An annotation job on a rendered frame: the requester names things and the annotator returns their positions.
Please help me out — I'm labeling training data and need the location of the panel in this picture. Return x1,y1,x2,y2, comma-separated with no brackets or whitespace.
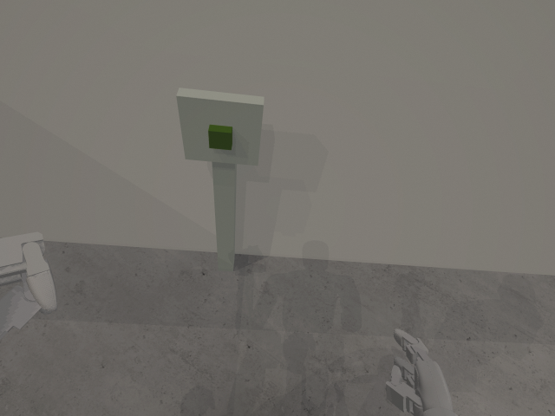
176,88,264,271

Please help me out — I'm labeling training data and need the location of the button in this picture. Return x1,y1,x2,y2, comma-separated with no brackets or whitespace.
208,125,232,150

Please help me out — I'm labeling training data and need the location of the right robot hand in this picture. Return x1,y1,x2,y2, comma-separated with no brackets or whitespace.
386,328,454,416

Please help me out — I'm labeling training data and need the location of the left robot hand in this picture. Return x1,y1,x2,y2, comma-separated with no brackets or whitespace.
0,232,57,340

